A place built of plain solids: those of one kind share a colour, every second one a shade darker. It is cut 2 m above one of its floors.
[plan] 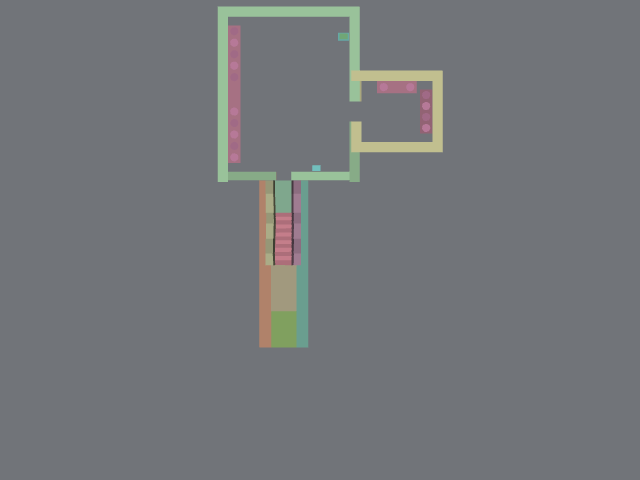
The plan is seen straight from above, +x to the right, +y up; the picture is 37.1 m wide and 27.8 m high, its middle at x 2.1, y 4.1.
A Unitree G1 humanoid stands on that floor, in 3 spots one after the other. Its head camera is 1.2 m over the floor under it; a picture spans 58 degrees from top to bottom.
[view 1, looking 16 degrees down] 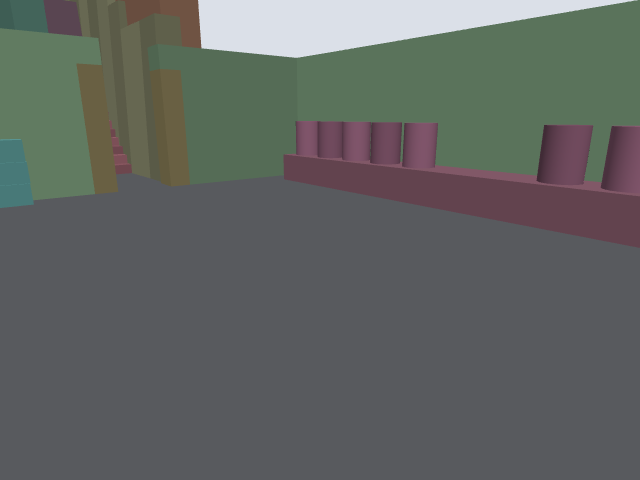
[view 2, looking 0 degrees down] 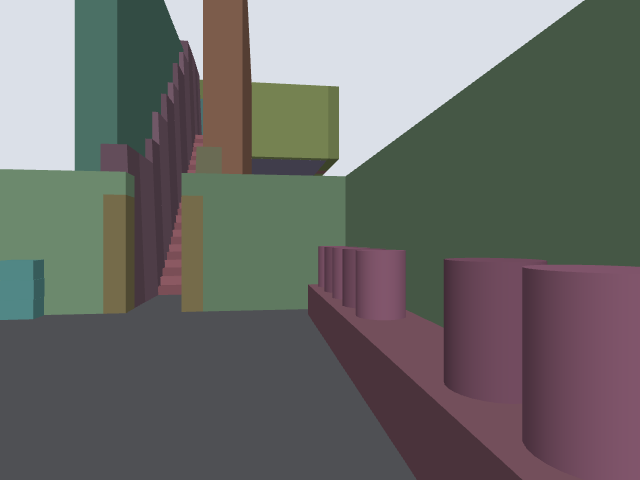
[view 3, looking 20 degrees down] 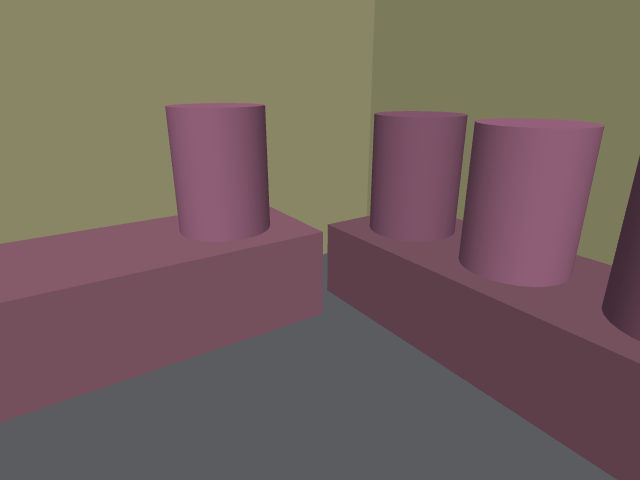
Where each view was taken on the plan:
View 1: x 2.31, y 15.62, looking -129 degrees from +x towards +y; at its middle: ground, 4.35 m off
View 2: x -1.72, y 15.52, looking -98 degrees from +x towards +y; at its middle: wall_chamber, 7.54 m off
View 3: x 6.51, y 10.85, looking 56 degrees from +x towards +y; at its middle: bench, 2.24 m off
